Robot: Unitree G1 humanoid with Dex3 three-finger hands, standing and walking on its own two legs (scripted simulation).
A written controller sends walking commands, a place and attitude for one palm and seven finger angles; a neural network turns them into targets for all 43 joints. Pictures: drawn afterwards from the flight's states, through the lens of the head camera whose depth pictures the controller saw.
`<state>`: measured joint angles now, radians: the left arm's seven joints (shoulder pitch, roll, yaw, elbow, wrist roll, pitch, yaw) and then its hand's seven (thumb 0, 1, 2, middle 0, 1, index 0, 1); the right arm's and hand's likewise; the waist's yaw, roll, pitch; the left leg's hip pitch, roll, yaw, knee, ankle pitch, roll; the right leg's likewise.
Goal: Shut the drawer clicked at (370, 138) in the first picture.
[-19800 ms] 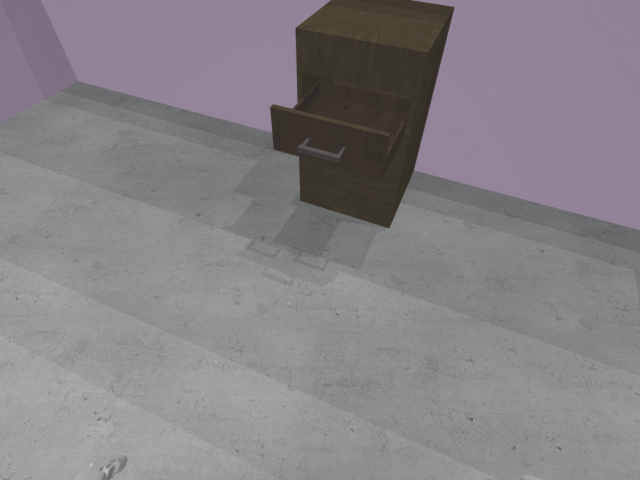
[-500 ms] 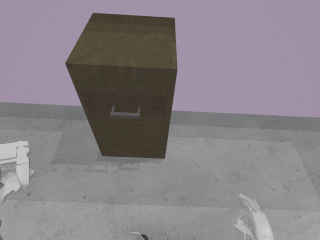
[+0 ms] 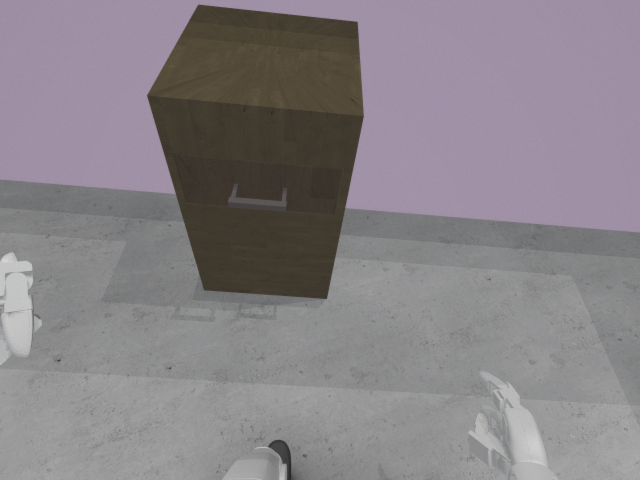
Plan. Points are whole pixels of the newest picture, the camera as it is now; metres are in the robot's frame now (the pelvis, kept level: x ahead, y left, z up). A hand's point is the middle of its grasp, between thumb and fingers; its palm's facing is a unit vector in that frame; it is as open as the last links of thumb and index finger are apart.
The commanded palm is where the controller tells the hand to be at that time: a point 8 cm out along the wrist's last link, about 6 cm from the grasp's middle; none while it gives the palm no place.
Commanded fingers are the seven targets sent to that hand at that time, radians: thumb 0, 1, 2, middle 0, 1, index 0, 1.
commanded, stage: step back with the hand held close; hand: left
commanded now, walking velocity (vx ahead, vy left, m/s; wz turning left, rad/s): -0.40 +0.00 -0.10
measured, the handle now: (258, 197) +0.74 +0.16 -0.22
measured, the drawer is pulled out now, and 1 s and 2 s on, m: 0.00 0.00 0.00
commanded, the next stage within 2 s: stop stepping back and stand still in 0.02 s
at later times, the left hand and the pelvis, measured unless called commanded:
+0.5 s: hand out of the picture +0.13 +0.23 +0.18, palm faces +0.17 -0.89 -0.43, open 3.3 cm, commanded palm +0.06 +0.29 +0.19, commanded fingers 0.00 0.90 0.90 -1.40 -1.60 -1.40 -1.60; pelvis -0.10 +0.03 +0.02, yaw -7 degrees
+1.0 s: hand out of the picture +0.09 +0.25 +0.18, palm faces +0.27 -0.85 -0.45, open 3.2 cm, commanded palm none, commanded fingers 0.00 0.90 0.90 -1.32 -1.51 -1.32 -1.51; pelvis -0.13 +0.04 +0.01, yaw -5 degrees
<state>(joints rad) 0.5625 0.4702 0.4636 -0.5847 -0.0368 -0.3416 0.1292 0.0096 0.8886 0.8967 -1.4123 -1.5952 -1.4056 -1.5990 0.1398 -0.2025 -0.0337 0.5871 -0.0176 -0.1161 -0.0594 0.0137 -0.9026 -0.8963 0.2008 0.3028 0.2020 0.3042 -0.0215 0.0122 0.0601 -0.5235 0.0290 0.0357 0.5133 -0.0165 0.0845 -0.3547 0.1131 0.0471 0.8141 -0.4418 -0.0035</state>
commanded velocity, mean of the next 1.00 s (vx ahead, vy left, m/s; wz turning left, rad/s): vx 0.08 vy -0.02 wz -0.01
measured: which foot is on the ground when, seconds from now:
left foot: down 0.00-0.16, up 0.18-0.28, down 0.30-0.62, up 0.64-0.84, down 0.86-1.00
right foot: up 0.00-0.14, down 0.16-0.32, up 0.34-0.62, down 0.64-1.00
